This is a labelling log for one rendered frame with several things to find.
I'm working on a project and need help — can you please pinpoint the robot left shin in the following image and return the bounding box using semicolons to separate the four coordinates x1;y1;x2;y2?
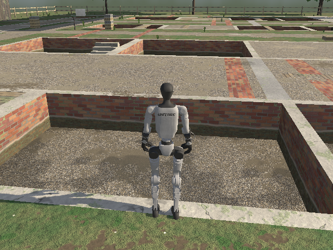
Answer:
151;176;159;210

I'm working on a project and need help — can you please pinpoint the robot left upper arm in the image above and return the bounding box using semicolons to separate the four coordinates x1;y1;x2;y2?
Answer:
143;105;156;134

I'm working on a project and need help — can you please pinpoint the robot right upper arm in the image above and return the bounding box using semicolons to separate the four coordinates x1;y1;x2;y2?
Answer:
177;105;189;134

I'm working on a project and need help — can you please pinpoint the robot right hand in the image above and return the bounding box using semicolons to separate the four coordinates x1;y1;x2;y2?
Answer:
181;143;192;154

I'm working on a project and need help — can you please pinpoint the left robot forearm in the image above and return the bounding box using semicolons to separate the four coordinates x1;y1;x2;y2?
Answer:
142;126;149;144

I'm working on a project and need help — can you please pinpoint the right robot forearm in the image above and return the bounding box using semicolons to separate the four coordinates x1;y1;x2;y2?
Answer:
184;127;192;145

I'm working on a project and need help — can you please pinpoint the robot left hand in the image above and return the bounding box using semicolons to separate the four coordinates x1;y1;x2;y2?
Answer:
142;142;153;152

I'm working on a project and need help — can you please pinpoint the robot left thigh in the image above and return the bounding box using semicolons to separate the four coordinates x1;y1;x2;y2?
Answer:
149;146;160;185

